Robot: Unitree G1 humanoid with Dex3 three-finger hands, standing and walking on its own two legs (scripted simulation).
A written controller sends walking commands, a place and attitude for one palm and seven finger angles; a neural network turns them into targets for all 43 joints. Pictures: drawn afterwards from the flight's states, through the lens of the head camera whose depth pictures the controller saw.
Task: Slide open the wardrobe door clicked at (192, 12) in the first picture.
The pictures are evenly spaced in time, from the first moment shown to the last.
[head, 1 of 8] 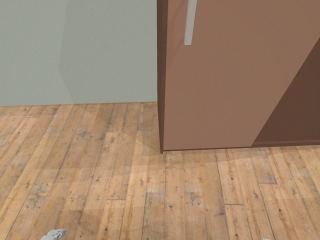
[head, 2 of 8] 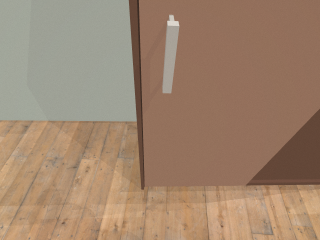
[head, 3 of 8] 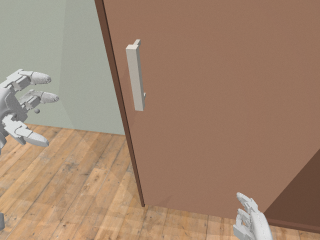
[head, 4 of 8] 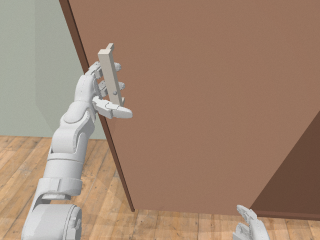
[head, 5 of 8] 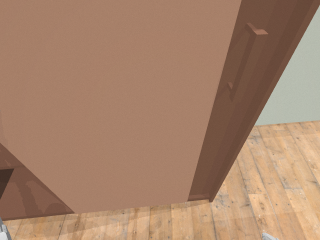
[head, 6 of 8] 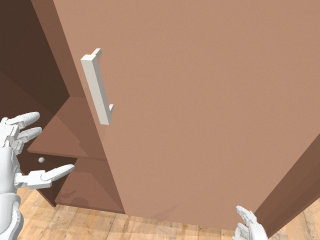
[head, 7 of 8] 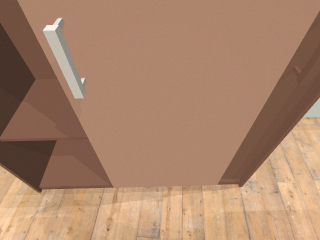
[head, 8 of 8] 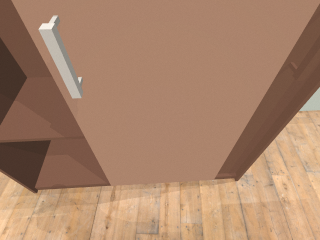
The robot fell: no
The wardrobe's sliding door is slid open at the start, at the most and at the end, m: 0.00 0.48 0.47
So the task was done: yes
